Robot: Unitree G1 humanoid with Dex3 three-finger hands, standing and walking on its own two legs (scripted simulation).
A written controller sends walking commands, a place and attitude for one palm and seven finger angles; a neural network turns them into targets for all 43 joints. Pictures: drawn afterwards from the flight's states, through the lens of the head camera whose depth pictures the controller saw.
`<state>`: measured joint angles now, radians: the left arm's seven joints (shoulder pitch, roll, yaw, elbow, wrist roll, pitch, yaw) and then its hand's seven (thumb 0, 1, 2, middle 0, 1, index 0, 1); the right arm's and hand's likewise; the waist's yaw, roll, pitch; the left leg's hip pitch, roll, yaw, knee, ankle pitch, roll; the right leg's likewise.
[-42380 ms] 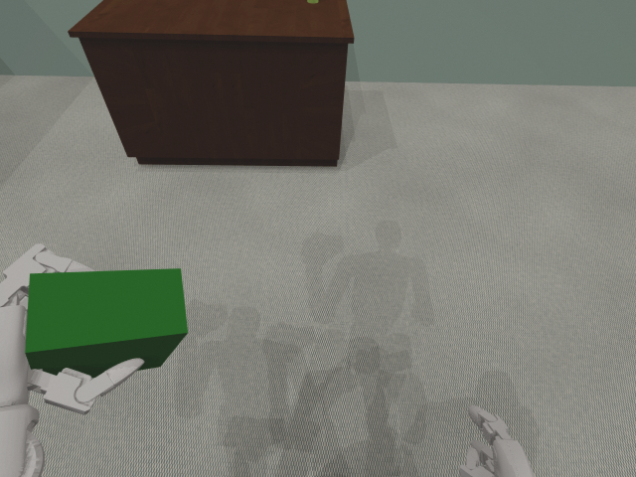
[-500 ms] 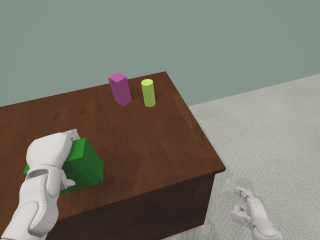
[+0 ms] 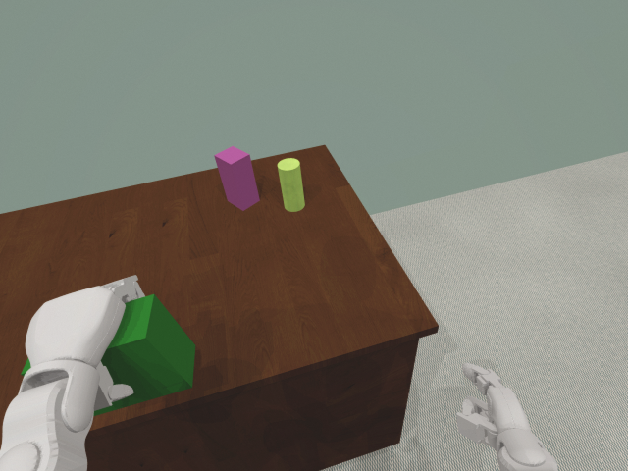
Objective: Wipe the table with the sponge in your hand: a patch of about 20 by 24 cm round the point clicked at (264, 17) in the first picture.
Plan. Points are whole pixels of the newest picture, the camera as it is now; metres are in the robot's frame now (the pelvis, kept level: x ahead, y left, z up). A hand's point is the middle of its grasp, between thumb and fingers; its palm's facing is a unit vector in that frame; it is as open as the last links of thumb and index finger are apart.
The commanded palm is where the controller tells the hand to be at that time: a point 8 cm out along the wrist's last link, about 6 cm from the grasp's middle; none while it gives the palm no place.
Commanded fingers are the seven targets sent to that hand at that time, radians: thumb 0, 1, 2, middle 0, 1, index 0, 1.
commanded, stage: bring the sponge back beside the body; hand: left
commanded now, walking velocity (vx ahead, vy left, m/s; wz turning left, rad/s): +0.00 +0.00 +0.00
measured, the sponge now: (127, 365) +0.19 +0.28 +0.07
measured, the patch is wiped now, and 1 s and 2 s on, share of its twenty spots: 1.00 1.00 1.00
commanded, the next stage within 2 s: step back with the hand held close in 0.40 s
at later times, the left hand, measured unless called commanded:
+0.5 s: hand (104, 357) +0.18 +0.28 +0.11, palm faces +0.08 -0.11 -0.99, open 10.4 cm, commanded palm +0.15 +0.28 +0.17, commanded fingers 0.00 0.10 1.30 -1.20 -1.60 -1.20 -1.60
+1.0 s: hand (98, 337) +0.19 +0.27 +0.14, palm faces +0.31 -0.83 -0.45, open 10.4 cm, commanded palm +0.13 +0.31 +0.17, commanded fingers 0.00 0.10 1.30 -1.20 -1.60 -1.20 -1.60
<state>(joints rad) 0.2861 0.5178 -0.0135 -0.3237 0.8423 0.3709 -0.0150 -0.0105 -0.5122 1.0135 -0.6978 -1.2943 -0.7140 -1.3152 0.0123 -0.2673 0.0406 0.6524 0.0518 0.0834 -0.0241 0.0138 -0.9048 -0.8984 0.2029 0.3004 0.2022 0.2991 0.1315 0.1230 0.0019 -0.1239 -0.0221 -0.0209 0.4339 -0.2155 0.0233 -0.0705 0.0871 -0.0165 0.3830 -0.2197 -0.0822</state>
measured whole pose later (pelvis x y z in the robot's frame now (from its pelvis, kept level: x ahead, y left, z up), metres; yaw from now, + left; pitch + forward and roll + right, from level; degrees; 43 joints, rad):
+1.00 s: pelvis -0.02 +0.03 -0.02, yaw +0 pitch +2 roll -1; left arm 0.56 0.44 0.36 -0.56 -0.07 -0.08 0.12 -0.02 -0.51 1.01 -0.70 -1.30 -0.71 -1.32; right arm 0.27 -0.25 0.00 0.58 0.02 0.02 -0.06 0.01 -0.90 -0.90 0.20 0.30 0.20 0.30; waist -0.02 0.00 -0.02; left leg -0.41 -0.06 -0.03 0.63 -0.25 0.06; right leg -0.36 0.06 -0.03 0.59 -0.27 -0.03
